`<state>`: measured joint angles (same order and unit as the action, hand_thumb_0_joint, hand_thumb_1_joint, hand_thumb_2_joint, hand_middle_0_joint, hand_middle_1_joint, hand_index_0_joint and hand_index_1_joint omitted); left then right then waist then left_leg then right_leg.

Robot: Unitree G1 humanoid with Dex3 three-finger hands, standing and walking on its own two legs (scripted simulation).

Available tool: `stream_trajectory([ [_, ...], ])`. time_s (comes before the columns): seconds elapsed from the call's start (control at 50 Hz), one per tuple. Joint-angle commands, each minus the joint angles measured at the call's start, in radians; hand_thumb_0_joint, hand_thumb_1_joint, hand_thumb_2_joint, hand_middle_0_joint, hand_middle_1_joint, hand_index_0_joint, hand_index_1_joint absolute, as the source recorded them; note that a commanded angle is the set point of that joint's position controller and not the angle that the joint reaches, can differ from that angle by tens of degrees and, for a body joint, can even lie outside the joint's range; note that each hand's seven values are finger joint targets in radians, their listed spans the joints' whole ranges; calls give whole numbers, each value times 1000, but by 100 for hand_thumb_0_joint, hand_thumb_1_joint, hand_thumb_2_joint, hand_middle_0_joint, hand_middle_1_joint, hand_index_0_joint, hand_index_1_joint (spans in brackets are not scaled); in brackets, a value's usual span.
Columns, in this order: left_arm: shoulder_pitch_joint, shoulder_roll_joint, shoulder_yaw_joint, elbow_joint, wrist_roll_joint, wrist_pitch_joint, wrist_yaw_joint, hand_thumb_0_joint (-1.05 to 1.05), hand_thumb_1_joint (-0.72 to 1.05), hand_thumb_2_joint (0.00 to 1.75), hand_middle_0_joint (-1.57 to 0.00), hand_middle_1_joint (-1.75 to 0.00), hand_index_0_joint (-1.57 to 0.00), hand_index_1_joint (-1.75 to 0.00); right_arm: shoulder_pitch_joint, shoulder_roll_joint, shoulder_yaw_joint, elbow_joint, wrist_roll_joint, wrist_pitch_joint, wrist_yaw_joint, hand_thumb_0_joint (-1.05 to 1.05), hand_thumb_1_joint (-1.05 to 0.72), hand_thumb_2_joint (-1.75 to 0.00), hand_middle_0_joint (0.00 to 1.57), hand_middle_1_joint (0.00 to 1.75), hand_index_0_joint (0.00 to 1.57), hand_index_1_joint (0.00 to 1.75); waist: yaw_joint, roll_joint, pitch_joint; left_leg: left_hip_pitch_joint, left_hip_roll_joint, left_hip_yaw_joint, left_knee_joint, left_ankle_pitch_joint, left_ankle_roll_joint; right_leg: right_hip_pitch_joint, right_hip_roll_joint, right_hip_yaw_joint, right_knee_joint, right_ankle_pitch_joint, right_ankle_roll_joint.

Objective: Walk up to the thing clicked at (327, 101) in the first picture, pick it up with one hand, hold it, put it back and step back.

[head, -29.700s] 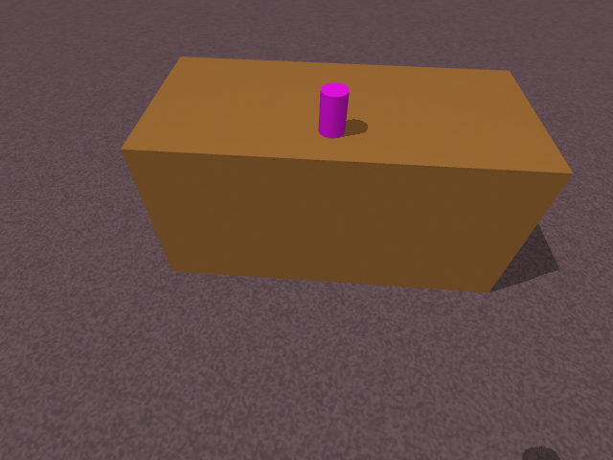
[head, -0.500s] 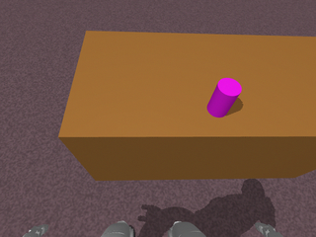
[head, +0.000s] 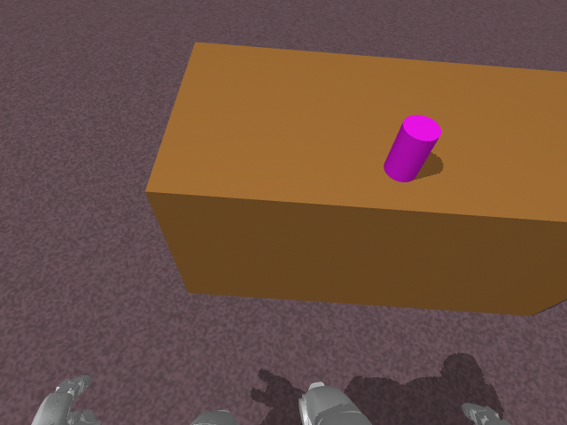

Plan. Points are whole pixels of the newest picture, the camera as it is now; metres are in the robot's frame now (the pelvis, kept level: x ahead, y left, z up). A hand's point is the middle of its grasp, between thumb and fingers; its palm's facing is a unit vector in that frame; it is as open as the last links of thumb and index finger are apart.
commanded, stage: step back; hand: right
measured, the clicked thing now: (410, 150) +0.67 -0.30 -0.09
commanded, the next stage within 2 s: none
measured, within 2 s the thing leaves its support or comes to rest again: neither
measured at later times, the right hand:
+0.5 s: hand out of the picture -0.07 -0.32 -0.15, palm faces +0.02 +0.93 -0.38, open 7.4 cm
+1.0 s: hand out of the picture -0.20 -0.32 -0.13, palm faces -0.02 +0.91 -0.41, open 7.4 cm
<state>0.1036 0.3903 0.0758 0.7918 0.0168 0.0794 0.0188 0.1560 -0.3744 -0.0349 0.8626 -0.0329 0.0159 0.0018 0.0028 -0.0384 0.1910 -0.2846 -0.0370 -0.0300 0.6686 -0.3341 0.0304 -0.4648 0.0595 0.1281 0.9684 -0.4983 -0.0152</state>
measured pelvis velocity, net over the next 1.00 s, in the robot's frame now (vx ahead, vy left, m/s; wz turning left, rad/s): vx -0.33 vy -0.05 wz -0.05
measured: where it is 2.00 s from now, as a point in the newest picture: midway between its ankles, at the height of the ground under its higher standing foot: outside the picture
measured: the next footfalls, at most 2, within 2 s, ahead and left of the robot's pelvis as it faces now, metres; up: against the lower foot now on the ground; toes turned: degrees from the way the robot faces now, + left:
right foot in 0.32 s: -0.11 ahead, -0.16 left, +0.00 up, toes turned -3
left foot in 0.68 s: -0.21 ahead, +0.08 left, +0.00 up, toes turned -1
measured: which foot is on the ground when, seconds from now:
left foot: down 0.00-0.34, up 0.36-0.66, down 0.68-1.00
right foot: up 0.00-0.30, down 0.32-0.70, up 0.72-1.00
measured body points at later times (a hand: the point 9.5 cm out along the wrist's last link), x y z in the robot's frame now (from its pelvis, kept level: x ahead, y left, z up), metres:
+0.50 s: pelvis -0.16 -0.04 +0.01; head -0.11 -0.07 +0.45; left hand -0.08 +0.27 -0.09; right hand -0.07 -0.37 -0.12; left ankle -0.13 +0.10 -0.65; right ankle -0.15 -0.15 -0.72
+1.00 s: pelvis -0.33 -0.05 +0.00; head -0.28 -0.05 +0.44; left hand -0.23 +0.26 -0.12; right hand -0.20 -0.37 -0.11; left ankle -0.25 +0.08 -0.72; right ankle -0.38 -0.17 -0.72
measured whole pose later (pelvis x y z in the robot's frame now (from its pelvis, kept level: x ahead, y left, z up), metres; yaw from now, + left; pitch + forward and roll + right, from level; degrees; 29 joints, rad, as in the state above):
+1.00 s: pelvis -0.33 -0.05 +0.00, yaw -3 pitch -2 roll -1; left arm 0.16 0.38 0.07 0.86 0.02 0.05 0.01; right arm 0.09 -0.39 -0.03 0.81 -0.04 0.04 0.00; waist 0.02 0.00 0.16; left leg -0.40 0.06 0.01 0.66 -0.22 0.00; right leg -0.24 0.02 0.04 0.73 -0.45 0.01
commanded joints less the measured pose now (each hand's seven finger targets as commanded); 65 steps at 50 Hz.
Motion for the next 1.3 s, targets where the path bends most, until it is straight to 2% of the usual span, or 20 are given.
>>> stream_trajectory([
  [0.0, 96, 190, 65, -47, -13, -30, 10, 0, 90, 90, -20, -30, -20, -30, -85, -261, -78, -101, 1, -22, -33, 0, -90, -90, 20, 30, 20, 30, 44, 145, -171, 40, 318, -239, -268, 480, 197, -49, 45, 82, 334, -18, -2],
  [0.16, 98, 169, 58, -55, 2, -37, -8, 0, 90, 90, -20, -30, -20, -30, 3, -266, -88, -117, 3, -14, -34, 0, -90, -90, 20, 30, 20, 30, -32, 213, -240, 208, 317, -201, -224, 446, 229, 20, -5, -14, 1, -23, 57],
  [0.28, 294, 170, 69, 57, 7, -46, -21, 0, 90, 90, -20, -30, -20, -30, -72, -287, -85, -139, 12, 21, -26, 0, -90, -90, 20, 30, 20, 30, 49, 229, -290, -24, 238, -131, -143, 172, 107, 354, -42, -140, -540, 189, -14],
  [0.3, 259, 225, 84, 43, 26, -52, -20, 0, 90, 90, -20, -30, -20, -30, -42, -237, -70, -141, 20, 21, -25, 0, -90, -90, 20, 30, 20, 30, 32, 92, -239, -173, 149, -109, -45, 39, 48, 378, -117, 23, -582, 131, -46],
  [0.32, 210, 338, 110, 3, 30, -50, -20, 0, 90, 90, -20, -30, -20, -30, -97, -176, -59, -177, 33, 13, -31, 0, -90, -90, 20, 30, 20, 30, 65, -211, -170, -329, -56, -39, 164, -186, -22, 259, -342, 335, -671, 106, -159],
  [0.34, 131, 399, 116, -36, 33, -50, -16, 0, 90, 90, -20, -30, -20, -30, -113, -219, -80, -163, 22, 18, -46, 0, -90, -90, 20, 30, 20, 30, 88, -245, -101, -249, -26, -114, 407, -294, -48, -3, -506, 474, -741, 104, -289],
  [0.42, -41, 240, 74, -80, 33, -66, 3, 0, 90, 90, -20, -30, -20, -30, 30, -215, -67, -86, 35, 7, -41, 0, -90, -90, 20, 30, 20, 30, -31, -114, -123, -188, -68, -127, 558, -128, -41, 82, -292, 72, -549, 484, -177],
  [0.54, 105, 226, 64, -69, 25, -53, 20, 0, 90, 90, -20, -30, -20, -30, -5, -184, -54, -101, 15, -1, -39, 0, -90, -90, 20, 30, 20, 30, 71, -158, -196, -222, -22, -34, 241, -213, -59, 393, -324, 79, -457, 722, -200],
  [0.64, 23, 232, 53, -94, 0, -33, 15, 0, 90, 90, -20, -30, -20, -30, 150, -188, -68, -39, 10, -11, -33, 0, -90, -90, 20, 30, 20, 30, -4, -124, -299, 39, 14, 51, -259, 116, -14, 348, -294, 37, -306, 669, -125],
  [0.66, 32, 198, 39, -101, 0, -31, 10, 0, 90, 90, -20, -30, -20, -30, 135, -234, -83, -41, 3, -12, -33, 0, -90, -90, 20, 30, 20, 30, 8, -18, -290, 117, 121, -110, -256, 250, 32, 203, -237, 7, -251, 506, -72],
  [0.7, -52, 201, 53, -112, -3, -28, 20, 0, 90, 90, -20, -30, -20, -30, 50, -402, -112, -83, 6, -6, -23, 0, -90, -90, 20, 30, 20, 30, -45, 261, -247, -7, 468, -514, -322, 475, 300, 44, -11, -64, 130, -159, 4],
  [0.78, 55, 190, 53, -39, -16, -25, 13, 0, 90, 90, -20, -30, -20, -30, -63, -269, -70, -90, -1, -9, -39, 0, -90, -90, 20, 30, 20, 30, 45, 132, -187, -2, 314, -208, -221, 570, 208, 17, 22, 41, 309, -31, -3],
  [0.92, 71, 168, 41, -5, 4, -59, 0, 0, 90, 90, -20, -30, -20, -30, -4, -271, -78, -90, -5, 18, -24, 0, -90, -90, 20, 30, 20, 30, -24, 254, -275, 196, 281, -179, -155, 474, 196, 116, -31, -117, -256, 2, 28],
  [0.98, 189, 178, 44, 76, 16, -77, 3, 0, 90, 90, -20, -30, -20, -30, -65, -261, -70, -95, 16, 34, -16, 0, -90, -90, 20, 30, 20, 30, 38, 204, -302, 18, 227, -118, -73, 256, 109, 345, -36, -137, -569, 227, -13],
  [1.0, 192, 247, 65, 75, 31, -85, 3, 0, 90, 90, -20, -30, -20, -30, -63, -206, -53, -109, 18, 31, -12, 0, -90, -90, 20, 30, 20, 30, 36, 40, -250, -197, 130, -79, 46, 61, 44, 397, -157, 103, -593, 115, -61],
  [1.02, 141, 362, 93, 51, 29, -79, 1, 0, 90, 90, -20, -30, -20, -30, -110, -173, -53, -129, 21, 28, -25, 0, -90, -90, 20, 30, 20, 30, 81, -201, -211, -259, -24, -54, 243, -241, -17, 208, -427, 397, -675, 111, -226],
  [1.04, 76, 385, 93, 18, 34, -86, 5, 0, 90, 90, -20, -30, -20, -30, -123, -218, -73, -119, 20, 33, -32, 0, -90, -90, 20, 30, 20, 30, 75, -170, -136, -208, 9, -175, 421, -277, -36, 26, -515, 494, -709, 125, -306],
  [1.1, -23, 251, 57, 12, 27, -98, 12, 0, 90, 90, -20, -30, -20, -30, -24, -210, -64, -52, 28, 20, -27, 0, -90, -90, 20, 30, 20, 30, -15, -25, -126, -207, -36, -150, 485, -133, -30, 115, -309, 122, -551, 361, -186],
  [1.2, 82, 269, 68, 36, 44, -102, 0, 0, 90, 90, -20, -30, -20, -30, -50, -196, -61, -41, -1, 1, -6, 0, -90, -90, 20, 30, 20, 30, 71, -139, -140, -190, 22, -32, 145, -169, -49, 247, -280, 132, -599, -93, -163],
  [1.28, 44, 260, 54, 40, 26, -86, -15, 0, 90, 90, -20, -30, -20, -30, 50, -182, -68, 37, 2, -27, 1, 0, -90, -90, 20, 30, 20, 30, 16, -144, -169, 114, 3, 66, -257, -53, -21, 135, -273, 84, -570, -117, -131],
])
